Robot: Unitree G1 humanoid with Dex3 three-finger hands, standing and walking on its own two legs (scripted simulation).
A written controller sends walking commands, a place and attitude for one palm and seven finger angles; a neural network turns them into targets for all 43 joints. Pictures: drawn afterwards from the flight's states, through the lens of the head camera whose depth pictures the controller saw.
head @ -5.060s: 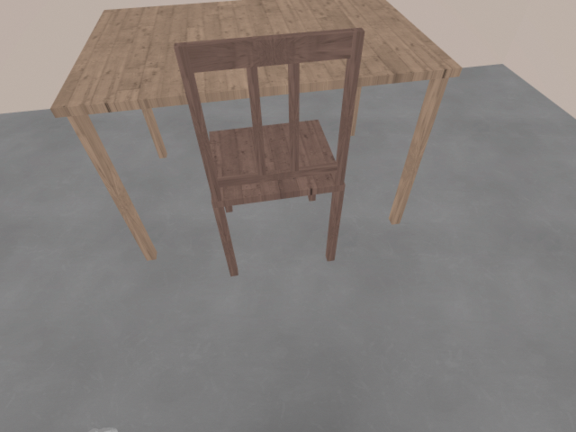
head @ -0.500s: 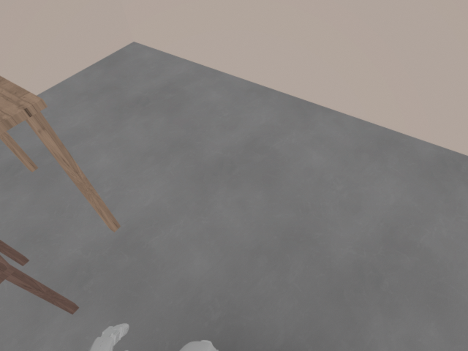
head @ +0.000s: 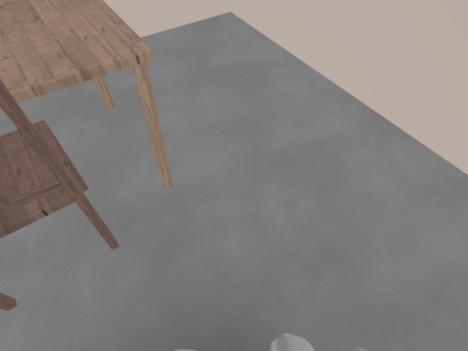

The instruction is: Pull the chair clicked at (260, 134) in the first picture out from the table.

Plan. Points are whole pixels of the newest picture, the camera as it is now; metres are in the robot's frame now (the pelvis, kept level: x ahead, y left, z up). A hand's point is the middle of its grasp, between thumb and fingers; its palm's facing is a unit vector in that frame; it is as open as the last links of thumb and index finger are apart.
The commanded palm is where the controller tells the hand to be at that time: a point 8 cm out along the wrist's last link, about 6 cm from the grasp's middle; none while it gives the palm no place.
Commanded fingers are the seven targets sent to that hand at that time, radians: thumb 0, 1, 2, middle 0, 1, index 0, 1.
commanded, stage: turn to face it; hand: left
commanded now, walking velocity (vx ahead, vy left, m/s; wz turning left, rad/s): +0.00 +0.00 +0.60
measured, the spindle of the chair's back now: out of the picture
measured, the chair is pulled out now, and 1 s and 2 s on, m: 0.00 0.00 0.00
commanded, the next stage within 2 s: take the last steps up to it in 1.06 s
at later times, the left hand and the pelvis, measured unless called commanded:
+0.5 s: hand out of the picture -0.01 +0.19 -0.16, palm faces +0.34 -0.91 -0.25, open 7.4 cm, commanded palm none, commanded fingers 0.00 0.90 0.90 -0.20 -0.30 -0.20 -0.30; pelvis -0.01 -0.02 +0.00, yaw +20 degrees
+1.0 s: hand out of the picture -0.04 +0.24 -0.15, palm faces +0.54 -0.80 -0.26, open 7.4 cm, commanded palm none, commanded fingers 0.00 0.90 0.90 -0.20 -0.30 -0.20 -0.30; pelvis -0.01 +0.01 +0.00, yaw +33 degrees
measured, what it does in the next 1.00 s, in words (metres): steps on the spot, turning left: right foot, then left foot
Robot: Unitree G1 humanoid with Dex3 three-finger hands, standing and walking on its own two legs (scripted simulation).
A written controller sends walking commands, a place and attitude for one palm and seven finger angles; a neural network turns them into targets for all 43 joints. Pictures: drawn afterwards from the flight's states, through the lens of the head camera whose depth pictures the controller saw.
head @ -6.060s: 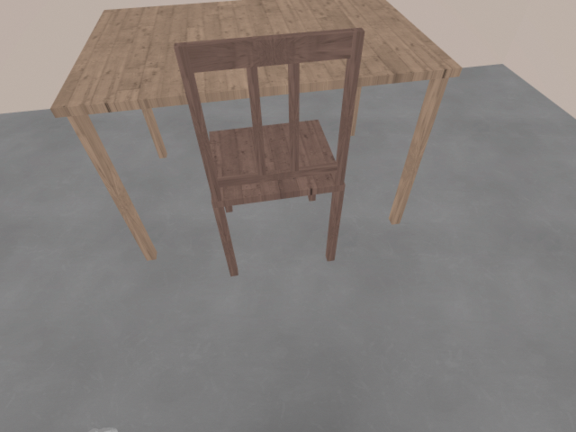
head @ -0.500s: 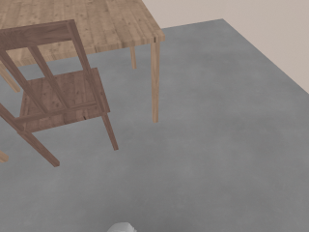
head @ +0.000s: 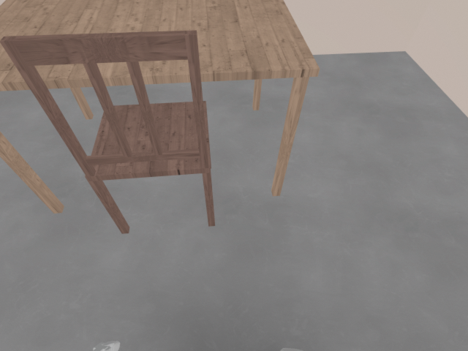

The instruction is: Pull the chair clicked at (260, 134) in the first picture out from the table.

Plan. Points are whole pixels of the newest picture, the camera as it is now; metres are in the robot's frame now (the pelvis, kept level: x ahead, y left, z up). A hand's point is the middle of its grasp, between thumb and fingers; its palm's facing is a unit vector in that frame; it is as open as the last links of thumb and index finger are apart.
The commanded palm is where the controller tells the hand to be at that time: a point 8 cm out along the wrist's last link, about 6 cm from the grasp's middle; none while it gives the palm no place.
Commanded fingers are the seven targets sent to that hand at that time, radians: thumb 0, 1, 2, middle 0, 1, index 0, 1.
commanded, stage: turn to face it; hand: left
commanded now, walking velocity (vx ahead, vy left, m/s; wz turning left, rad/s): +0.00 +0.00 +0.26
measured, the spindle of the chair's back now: (111, 115) +0.72 +0.39 -0.07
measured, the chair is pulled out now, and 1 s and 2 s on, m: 0.00 0.00 0.00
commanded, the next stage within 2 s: take the last steps up to it in 0.06 s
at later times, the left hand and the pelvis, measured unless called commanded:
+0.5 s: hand out of the picture -0.05 +0.17 -0.16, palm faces +0.23 -0.95 -0.21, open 7.4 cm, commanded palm none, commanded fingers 0.00 0.90 0.90 -0.20 -0.30 -0.20 -0.30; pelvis +0.02 +0.00 +0.01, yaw +8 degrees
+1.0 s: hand (132, 293) +0.25 +0.24 -0.17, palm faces +0.07 -0.98 -0.18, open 7.4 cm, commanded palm none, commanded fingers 0.00 0.90 0.90 -0.20 -0.30 -0.20 -0.30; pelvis +0.16 +0.05 -0.01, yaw +6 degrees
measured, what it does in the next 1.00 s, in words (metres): walks ahead: right foot, then left foot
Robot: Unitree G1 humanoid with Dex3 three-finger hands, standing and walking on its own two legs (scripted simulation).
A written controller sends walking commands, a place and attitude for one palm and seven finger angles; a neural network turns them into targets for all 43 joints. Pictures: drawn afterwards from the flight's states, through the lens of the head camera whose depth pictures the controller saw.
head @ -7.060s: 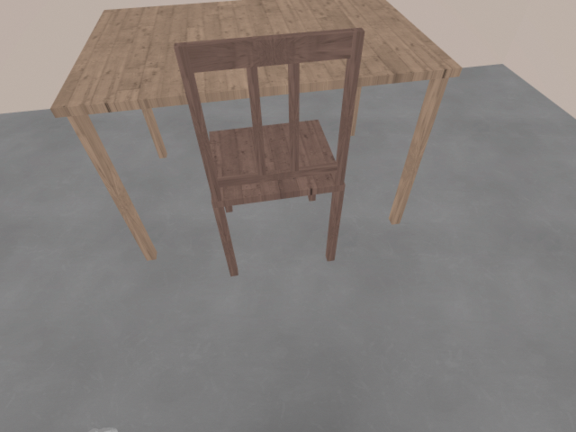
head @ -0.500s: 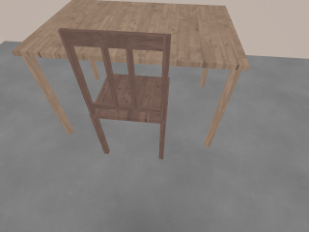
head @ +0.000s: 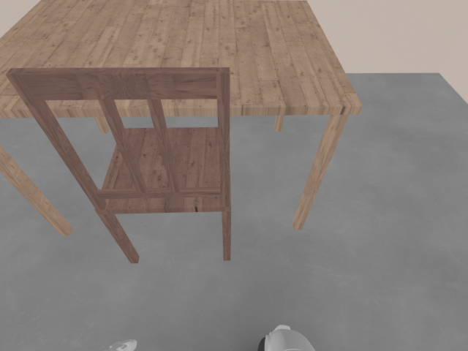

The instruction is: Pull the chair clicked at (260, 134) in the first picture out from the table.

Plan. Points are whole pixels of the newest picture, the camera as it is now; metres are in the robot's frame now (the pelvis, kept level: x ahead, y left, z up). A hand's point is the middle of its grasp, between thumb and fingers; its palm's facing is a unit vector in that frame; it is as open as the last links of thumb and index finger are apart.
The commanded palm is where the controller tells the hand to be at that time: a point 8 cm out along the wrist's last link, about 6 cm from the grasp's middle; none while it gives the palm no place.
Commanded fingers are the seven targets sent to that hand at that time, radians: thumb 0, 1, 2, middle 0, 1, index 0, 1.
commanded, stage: take the last steps up to it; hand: left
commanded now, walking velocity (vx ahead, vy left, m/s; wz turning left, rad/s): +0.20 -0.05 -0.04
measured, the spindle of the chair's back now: (126, 152) +0.59 +0.29 -0.06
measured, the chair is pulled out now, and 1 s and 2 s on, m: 0.00 0.00 0.00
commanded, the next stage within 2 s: come to a stop and stand still in 0.14 s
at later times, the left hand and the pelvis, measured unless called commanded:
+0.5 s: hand out of the picture +0.15 +0.16 -0.17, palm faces +0.04 -0.98 -0.17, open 7.4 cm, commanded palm none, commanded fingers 0.00 0.90 0.90 -0.20 -0.30 -0.20 -0.30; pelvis +0.13 -0.01 +0.01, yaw -2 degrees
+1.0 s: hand (155, 343) +0.17 +0.16 -0.17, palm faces +0.02 -0.97 -0.25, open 7.4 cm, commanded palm none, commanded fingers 0.00 0.90 0.90 -0.20 -0.30 -0.20 -0.30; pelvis +0.11 -0.03 -0.01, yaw -1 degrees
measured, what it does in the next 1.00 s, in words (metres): walks ahead: right foot, then left foot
